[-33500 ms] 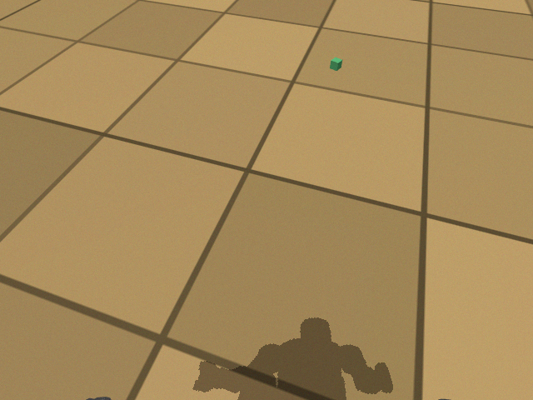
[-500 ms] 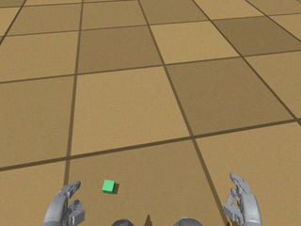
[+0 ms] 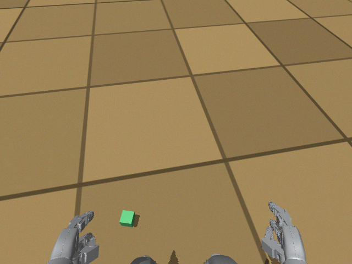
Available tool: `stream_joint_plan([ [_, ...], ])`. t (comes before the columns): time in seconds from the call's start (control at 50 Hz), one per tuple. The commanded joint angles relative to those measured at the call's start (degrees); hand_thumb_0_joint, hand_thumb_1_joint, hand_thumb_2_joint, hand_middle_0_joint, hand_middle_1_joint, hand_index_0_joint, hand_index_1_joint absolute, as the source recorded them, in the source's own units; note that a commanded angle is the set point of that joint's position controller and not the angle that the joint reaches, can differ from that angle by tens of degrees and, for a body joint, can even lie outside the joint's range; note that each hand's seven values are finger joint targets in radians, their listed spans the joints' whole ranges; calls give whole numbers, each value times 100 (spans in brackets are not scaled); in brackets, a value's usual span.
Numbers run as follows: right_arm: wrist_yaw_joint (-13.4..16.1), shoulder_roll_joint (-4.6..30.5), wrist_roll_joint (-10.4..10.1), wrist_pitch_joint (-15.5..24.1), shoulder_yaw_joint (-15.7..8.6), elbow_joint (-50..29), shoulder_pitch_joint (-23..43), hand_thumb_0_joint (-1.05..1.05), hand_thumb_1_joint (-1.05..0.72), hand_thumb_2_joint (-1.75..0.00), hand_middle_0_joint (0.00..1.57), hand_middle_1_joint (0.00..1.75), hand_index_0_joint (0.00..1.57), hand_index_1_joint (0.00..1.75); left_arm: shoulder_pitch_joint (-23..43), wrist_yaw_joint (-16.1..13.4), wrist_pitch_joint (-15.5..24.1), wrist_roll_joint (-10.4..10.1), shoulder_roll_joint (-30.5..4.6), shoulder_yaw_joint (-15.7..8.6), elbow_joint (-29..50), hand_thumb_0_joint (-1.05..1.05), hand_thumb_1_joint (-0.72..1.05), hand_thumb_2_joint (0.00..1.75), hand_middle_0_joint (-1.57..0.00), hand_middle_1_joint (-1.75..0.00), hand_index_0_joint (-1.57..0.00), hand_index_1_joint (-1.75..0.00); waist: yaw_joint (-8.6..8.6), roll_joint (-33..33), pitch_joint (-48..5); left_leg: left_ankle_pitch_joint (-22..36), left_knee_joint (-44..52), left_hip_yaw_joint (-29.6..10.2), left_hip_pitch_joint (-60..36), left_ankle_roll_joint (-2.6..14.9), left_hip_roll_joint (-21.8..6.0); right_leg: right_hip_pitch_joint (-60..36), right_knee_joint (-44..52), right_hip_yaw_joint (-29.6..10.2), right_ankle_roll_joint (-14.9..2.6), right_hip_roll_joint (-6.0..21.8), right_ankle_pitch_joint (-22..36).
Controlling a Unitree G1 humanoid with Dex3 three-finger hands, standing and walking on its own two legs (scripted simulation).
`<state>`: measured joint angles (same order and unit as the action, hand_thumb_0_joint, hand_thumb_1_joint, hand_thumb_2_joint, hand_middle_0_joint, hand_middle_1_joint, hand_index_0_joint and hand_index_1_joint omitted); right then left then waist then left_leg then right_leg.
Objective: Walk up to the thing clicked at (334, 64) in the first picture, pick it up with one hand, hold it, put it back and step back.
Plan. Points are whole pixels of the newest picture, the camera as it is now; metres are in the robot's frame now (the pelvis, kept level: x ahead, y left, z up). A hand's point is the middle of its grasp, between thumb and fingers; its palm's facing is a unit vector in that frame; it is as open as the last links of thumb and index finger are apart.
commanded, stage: home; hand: left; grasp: from above
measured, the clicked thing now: (127, 218) +0.42 +0.24 -0.68
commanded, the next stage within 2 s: stand in 0.14 s
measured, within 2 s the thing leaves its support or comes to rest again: neither
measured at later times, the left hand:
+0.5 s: hand out of the picture +0.12 +0.23 -0.10, palm faces +0.04 -0.94 -0.34, open 7.4 cm
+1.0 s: hand out of the picture +0.04 +0.23 -0.10, palm faces +0.07 -0.94 -0.33, open 7.4 cm
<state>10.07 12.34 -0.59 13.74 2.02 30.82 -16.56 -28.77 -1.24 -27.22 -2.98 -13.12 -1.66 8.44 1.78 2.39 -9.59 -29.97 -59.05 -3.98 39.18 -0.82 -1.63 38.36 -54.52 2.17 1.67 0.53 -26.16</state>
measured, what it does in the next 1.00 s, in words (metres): rises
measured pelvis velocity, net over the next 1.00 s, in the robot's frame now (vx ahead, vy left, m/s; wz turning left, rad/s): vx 0.00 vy -0.01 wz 0.02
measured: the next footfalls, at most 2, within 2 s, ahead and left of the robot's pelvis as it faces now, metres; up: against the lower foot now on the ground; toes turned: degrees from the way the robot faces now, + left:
none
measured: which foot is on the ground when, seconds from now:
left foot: down 0.00-1.00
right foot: down 0.00-1.00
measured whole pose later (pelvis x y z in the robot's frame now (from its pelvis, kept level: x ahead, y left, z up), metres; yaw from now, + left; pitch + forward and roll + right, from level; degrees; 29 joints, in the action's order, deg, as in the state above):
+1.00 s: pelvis +0.00 -0.01 +0.06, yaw +1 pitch -5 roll +0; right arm 1.5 16.0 1.5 0.0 -1.6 62.5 -9.5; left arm -9.4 -2.0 -0.9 1.5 -15.9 -2.3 -64.6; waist -1.4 0.9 3.7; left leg -13.6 -24.1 -2.6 6.0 -0.8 0.0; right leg 6.9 -23.9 1.6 1.6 2.5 -12.4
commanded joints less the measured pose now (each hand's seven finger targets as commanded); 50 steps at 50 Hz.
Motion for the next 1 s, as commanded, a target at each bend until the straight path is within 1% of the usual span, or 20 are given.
stream_joint_plan([
  [0.0, 85, 720, -3, 336, -338, -933, 432, 0, -90, -90, 20, 30, 20, 30, 122, -23, 310, 42, -602, -365, 1116, 0, 90, 90, -20, -30, -20, -30, 19, 49, -385, 1291, 1060, 112, -339, 124, 167, -447, 833, 204, -157, -164, 948],
  [0.16, 81, 701, 6, 323, -338, -956, 406, 0, -90, -90, 20, 30, 20, 30, 146, -36, 350, 52, -558, -306, 1171, 0, 90, 90, -20, -30, -20, -30, 39, 128, -360, 1288, 1056, 119, -328, 109, 169, -393, 804, 204, -159, -176, 950],
  [0.18, 85, 716, 3, 316, -361, -953, 410, 0, -90, -90, 20, 30, 20, 30, 94, -41, 347, 47, -633, -398, 1209, 0, 90, 90, -20, -30, -20, -30, 16, 59, -531, 1390, 1025, 111, -393, 114, 162, -482, 796, 201, -165, -172, 1023],
  [0.2, 83, 702, 0, 310, -337, -945, 407, 0, -90, -90, 20, 30, 20, 30, 66, -27, 329, 48, -553, -292, 1104, 0, 90, 90, -20, -30, -20, -30, 44, 106, -402, 1401, 1014, 125, -359, 120, 175, -417, 823, 197, -155, -168, 1053],
  [0.22, -258, 1387, 733, -339, -557, 444, 793, 0, -90, -90, 20, 30, 20, 30, 1859, -248, 1569, 679, -1088, -323, -906, 0, 90, 90, -20, -30, -20, -30, -381, -314, 964, 2305, 1517, -72, -489, 383, -57, -1327, 1006, -264, -386, 250, 1068],
  [0.24, -414, 1437, 705, -573, -645, 526, 810, 0, -90, -90, 20, 30, 20, 30, 1266, -220, 1968, 706, -1118, -438, -1895, 0, 90, 90, -20, -30, -20, -30, -397, -551, 355, 2621, 1411, 75, -946, 470, -5, -1569, 1168, -612, -576, 354, 1248],
  [0.26, -509, 1484, 752, -689, -669, 370, 687, 0, -90, -90, 20, 30, 20, 30, 1207, -182, 2145, 697, -1151, -405, -2153, 0, 90, 90, -20, -30, -20, -30, -263, -432, 284, 2385, 1473, -48, -1179, 472, 0, -1364, 1272, -695, -649, 297, 1203],
  [0.28, -607, 1488, 680, -747, -661, 438, 719, 0, -90, -90, 20, 30, 20, 30, 1268, -167, 2289, 720, -1256, -340, -2419, 0, 90, 90, -20, -30, -20, -30, -307, -218, 169, 2379, 1589, -134, -1381, 484, 3, -1663, 1142, -658, -614, 341, 1483],
  [0.3, -707, 1321, 515, -775, -664, 623, 712, 0, -90, -90, 20, 30, 20, 30, 1386, -144, 2374, 719, -1195, -343, -2691, 0, 90, 90, -20, -30, -20, -30, -321, -198, 79, 2356, 1656, -62, -1489, 457, 38, -1851, 1159, -702, -575, 431, 1706],
  [0.34, -826, 1235, 350, -838, -656, 799, 785, 0, -90, -90, 20, 30, 20, 30, 1644, -104, 2417, 612, -1193, -369, -3235, 0, 90, 90, -20, -30, -20, -30, -337, -514, 158, 2112, 1788, 12, -1667, 415, 83, -1837, 1445, -674, -516, 456, 1447],
  [0.4, -885, 1249, 358, -924, -717, 1117, 837, 0, -90, -90, 20, 30, 20, 30, 1840, -126, 2538, 585, -1154, -360, -3961, 0, 90, 90, -20, -30, -20, -30, -353, -332, 323, 1915, 2159, -200, -1879, 425, -27, -1857, 1636, -577, -404, 435, 1160],
  [0.42, -877, 1283, 386, -949, -727, 1213, 844, 0, -90, -90, 20, 30, 20, 30, 1860, -124, 2574, 570, -1098, -352, -4167, 0, 90, 90, -20, -30, -20, -30, -372, 4, 381, 1919, 2384, -312, -1964, 448, -111, -1867, 1616, -465, -341, 358, 1213],
  [0.46, -874, 1272, 389, -1018, -734, 1354, 954, 0, -90, -90, 20, 30, 20, 30, 1851, -125, 2652, 586, -1098, -357, -4599, 0, 90, 90, -20, -30, -20, -30, -386, 12, 652, 1517, 2645, -378, -1830, 437, -127, -2027, 1931, -441, -310, 361, 1032],
  [0.52, -841, 1314, 347, -1059, -713, 1602, 825, 0, -90, -90, 20, 30, 20, 30, 1955, -112, 2727, 551, -1090, -354, -5080, 0, 90, 90, -20, -30, -20, -30, -318, 68, 658, 2091, 2943, -463, -2148, 409, -223, -2324, 2081, -402, -296, 355, 1525],
  [0.58, -803, 1351, 311, -1109, -704, 1856, 852, 0, -90, -90, 20, 30, 20, 30, 1875, -129, 2760, 513, -1145, -344, -5574, 0, 90, 90, -20, -30, -20, -30, -337, -1, 660, 2551, 3061, -372, -2437, 363, -212, -2648, 2425, -434, -298, 454, 2001],
  [0.6, -789, 1337, 294, -1127, -687, 1956, 754, 0, -90, -90, 20, 30, 20, 30, 1901, -135, 2772, 499, -1207, -351, -5714, 0, 90, 90, -20, -30, -20, -30, -289, -130, 650, 2751, 3106, -332, -2531, 330, -201, -2788, 2487, -470, -312, 495, 2158],
  [0.66, -758, 1356, 270, -1171, -665, 2213, 701, 0, -90, -90, 20, 30, 20, 30, 1909, -155, 2775, 468, -1222, -320, -6089, 0, 90, 90, -20, -30, -20, -30, -262, -184, 709, 2910, 3270, -271, -2828, 302, -212, -2937, 2738, -468, -297, 559, 2402],
  [0.72, -750, 1393, 239, -1209, -655, 2411, 685, 0, -90, -90, 20, 30, 20, 30, 2014, -161, 2776, 464, -1311, -309, -6374, 0, 90, 90, -20, -30, -20, -30, -223, -236, 846, 2732, 3539, -276, -2913, 272, -245, -3075, 3006, -471, -284, 574, 2178],
  [0.82, -750, 1401, 225, -1248, -631, 2655, 806, 0, -90, -90, 20, 30, 20, 30, 2015, -153, 2756, 474, -1329, -270, -6772, 0, 90, 90, -20, -30, -20, -30, -289, -143, 1118, 2414, 3885, -300, -2940, 219, -280, -3158, 3342, -432, -241, 557, 1796],
  [0.98, -778, 1455, 208, -1256, -595, 2875, 888, 0, -90, -90, 20, 30, 20, 30, 2160, -117, 2790, 469, -1378, -250, -7045, 0, 90, 90, -20, -30, -20, -30, -286, -169, 1203, 2345, 4111, -298, -3072, 189, -312, -3254, 3631, -446, -203, 580, 1837],
])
